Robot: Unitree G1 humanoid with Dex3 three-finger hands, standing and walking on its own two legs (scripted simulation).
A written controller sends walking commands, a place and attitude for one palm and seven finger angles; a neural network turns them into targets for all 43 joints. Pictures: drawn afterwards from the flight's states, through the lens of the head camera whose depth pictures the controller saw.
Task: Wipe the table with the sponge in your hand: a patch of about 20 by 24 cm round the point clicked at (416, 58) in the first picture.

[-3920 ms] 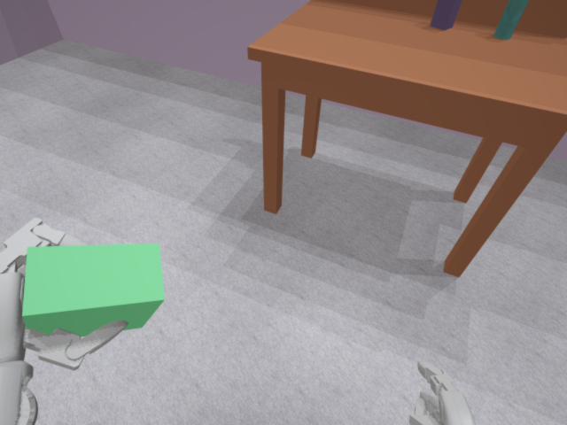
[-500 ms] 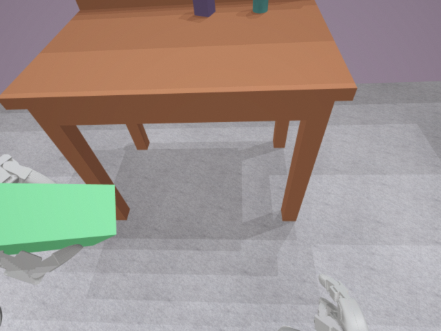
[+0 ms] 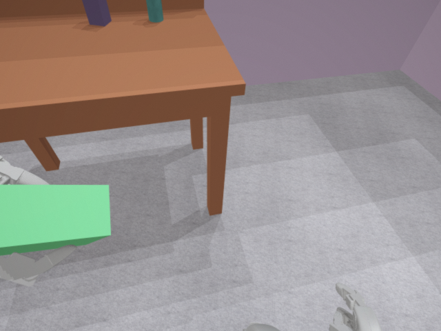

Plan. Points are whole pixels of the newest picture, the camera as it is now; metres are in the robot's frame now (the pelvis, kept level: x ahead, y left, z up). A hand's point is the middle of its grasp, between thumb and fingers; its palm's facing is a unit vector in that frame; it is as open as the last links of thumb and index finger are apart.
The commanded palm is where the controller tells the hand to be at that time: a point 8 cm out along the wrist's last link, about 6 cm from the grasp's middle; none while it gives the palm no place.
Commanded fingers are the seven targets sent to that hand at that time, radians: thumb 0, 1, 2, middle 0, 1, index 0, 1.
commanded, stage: turn to face it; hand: left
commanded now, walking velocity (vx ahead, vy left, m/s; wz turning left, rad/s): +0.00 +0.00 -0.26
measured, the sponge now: (64, 220) +0.22 +0.23 +0.17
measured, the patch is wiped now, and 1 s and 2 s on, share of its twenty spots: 0.00 0.00 0.00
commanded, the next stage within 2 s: take the last steps up to it in 0.02 s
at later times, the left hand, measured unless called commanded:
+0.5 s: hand (108, 235) +0.19 +0.16 +0.18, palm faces +0.33 -0.78 -0.53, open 10.4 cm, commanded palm +0.15 +0.20 +0.18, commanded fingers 0.00 0.10 1.30 -1.20 -1.60 -1.20 -1.60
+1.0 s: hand (65, 194) +0.25 +0.24 +0.17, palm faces +0.40 -0.81 -0.43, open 10.4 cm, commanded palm +0.20 +0.27 +0.18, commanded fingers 0.00 0.10 1.30 -1.20 -1.60 -1.20 -1.60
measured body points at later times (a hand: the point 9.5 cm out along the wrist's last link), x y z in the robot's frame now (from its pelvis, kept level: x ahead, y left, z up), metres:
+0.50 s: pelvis -0.03 -0.08 +0.01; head -0.01 -0.10 +0.46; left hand +0.17 +0.20 +0.21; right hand +0.08 -0.36 -0.09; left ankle -0.02 +0.07 -0.68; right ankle -0.01 -0.15 -0.73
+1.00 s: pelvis +0.03 +0.00 +0.00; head +0.03 -0.01 +0.45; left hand +0.22 +0.28 +0.20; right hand +0.18 -0.20 -0.10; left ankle +0.00 +0.11 -0.73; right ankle +0.04 -0.10 -0.70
